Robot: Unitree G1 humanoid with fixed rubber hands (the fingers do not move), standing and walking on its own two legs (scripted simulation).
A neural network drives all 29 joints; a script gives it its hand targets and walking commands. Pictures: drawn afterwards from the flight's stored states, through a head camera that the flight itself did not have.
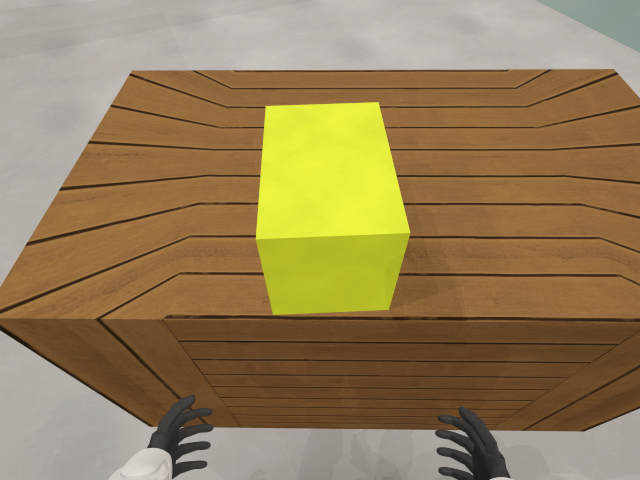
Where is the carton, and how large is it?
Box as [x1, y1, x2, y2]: [256, 102, 409, 314]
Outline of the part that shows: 378,102 266,106 256,242 273,314 388,309 408,239 409,229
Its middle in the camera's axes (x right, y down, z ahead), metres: +0.01 -0.05 +0.59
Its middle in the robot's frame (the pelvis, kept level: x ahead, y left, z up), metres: +0.48 +0.02 +0.03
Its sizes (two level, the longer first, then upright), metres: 0.264 0.177 0.188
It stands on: a pedestal, 0.72 m high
